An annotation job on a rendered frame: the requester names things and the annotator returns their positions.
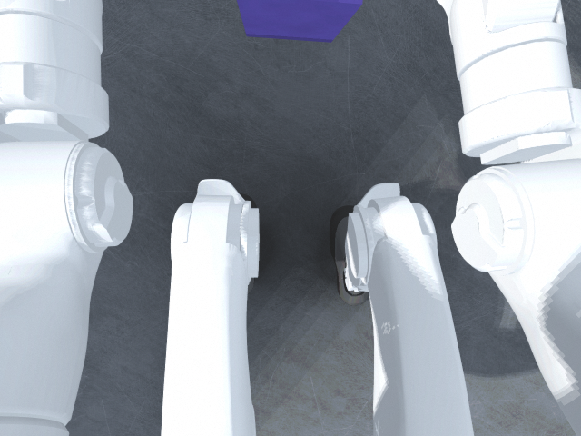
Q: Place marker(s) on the robot right forearm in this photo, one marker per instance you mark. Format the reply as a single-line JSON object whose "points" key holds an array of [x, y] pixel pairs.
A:
{"points": [[518, 100]]}

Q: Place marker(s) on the carton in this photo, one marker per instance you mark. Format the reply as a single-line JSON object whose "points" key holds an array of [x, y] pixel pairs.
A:
{"points": [[305, 20]]}

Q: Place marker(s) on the right robot foot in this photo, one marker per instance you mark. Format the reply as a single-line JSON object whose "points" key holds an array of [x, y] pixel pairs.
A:
{"points": [[338, 232]]}

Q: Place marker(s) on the robot left upper arm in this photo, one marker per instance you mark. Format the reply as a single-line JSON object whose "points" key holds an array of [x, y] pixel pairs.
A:
{"points": [[62, 203]]}

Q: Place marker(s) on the left robot shin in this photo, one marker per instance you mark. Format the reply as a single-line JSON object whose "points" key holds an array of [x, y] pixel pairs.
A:
{"points": [[181, 220]]}

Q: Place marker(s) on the robot right upper arm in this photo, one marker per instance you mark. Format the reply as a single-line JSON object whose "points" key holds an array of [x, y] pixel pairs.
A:
{"points": [[521, 223]]}

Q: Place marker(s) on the robot left forearm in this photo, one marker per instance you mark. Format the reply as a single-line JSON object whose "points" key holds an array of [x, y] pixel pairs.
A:
{"points": [[50, 71]]}

